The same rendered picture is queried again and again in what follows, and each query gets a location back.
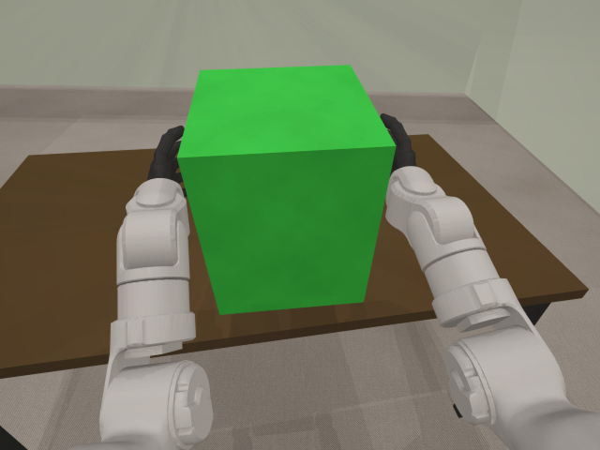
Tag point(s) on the right robot forearm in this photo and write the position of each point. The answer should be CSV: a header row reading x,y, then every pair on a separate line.
x,y
468,292

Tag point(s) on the carton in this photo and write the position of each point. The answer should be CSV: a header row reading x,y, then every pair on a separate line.
x,y
286,170

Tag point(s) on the robot right upper arm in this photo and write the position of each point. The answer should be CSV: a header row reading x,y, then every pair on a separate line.
x,y
506,380

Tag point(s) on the left robot forearm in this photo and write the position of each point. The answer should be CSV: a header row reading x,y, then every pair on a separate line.
x,y
152,272

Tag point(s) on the table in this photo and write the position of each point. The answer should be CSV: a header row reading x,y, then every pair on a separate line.
x,y
59,219

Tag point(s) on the robot left upper arm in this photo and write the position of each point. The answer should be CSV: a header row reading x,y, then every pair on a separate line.
x,y
162,406

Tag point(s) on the robot right hand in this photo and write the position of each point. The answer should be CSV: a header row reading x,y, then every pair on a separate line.
x,y
404,155

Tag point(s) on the robot left hand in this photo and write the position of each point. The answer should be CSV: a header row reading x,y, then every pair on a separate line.
x,y
165,164

